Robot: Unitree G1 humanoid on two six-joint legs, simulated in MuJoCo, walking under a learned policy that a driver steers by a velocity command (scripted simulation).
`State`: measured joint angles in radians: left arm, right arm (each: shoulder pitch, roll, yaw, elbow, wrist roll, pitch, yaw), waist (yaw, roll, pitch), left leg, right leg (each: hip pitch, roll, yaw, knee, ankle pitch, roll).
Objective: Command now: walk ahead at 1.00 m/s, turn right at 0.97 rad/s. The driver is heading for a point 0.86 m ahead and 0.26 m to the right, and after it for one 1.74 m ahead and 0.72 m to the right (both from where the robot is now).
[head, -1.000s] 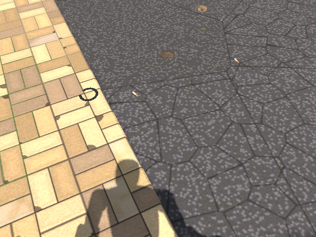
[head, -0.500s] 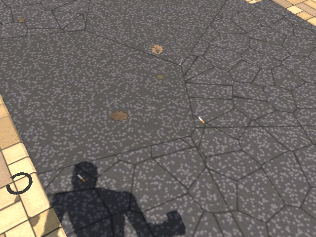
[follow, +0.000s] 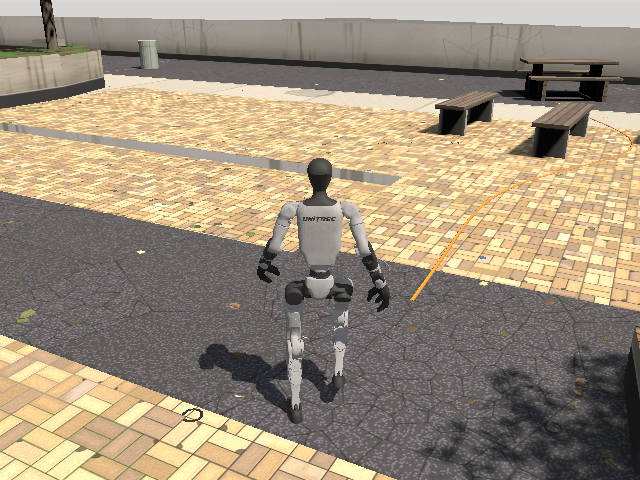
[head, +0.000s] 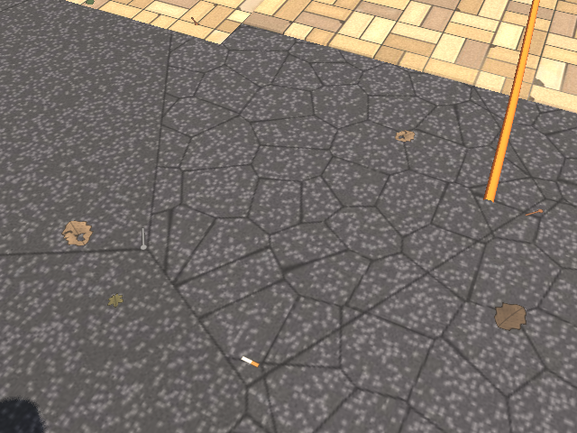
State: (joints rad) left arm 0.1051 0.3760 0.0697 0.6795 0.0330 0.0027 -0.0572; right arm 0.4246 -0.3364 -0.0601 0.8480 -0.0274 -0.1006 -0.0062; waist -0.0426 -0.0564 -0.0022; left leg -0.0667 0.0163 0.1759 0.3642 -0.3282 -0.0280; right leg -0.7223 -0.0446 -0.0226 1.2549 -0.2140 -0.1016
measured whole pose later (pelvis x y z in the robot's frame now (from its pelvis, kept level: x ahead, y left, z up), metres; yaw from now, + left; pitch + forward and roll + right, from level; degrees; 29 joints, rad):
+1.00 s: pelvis +0.85 -0.27 -0.02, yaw -46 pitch +3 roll +1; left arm -0.09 0.28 -0.03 0.57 0.05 -0.05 -0.08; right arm 0.59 -0.28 -0.03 0.94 -0.02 -0.09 0.02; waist -0.12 -0.01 0.02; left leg 0.23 0.04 0.13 0.14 -0.39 -0.05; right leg -0.67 0.01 -0.04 0.65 -0.11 -0.14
